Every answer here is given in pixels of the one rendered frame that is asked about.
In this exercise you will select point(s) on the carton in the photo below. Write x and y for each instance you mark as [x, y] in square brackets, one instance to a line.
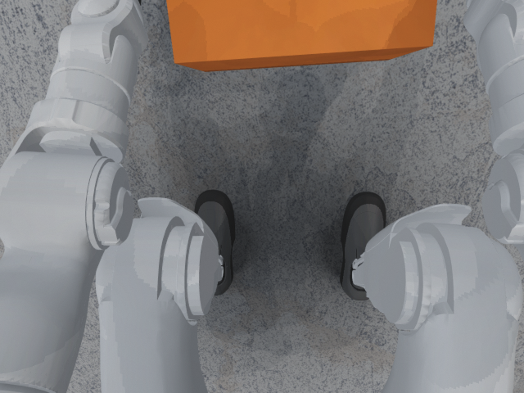
[217, 35]

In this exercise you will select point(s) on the robot right upper arm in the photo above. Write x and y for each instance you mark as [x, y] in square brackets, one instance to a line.
[503, 200]

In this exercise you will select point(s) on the left robot shin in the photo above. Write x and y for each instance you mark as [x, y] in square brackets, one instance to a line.
[151, 207]

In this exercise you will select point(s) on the right robot forearm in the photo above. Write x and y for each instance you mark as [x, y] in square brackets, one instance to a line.
[498, 29]

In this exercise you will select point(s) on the robot left upper arm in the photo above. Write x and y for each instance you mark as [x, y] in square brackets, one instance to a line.
[58, 214]

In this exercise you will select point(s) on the robot right thigh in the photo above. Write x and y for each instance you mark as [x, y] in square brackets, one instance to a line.
[445, 283]

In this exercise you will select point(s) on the left robot forearm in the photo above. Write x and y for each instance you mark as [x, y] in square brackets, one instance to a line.
[91, 85]

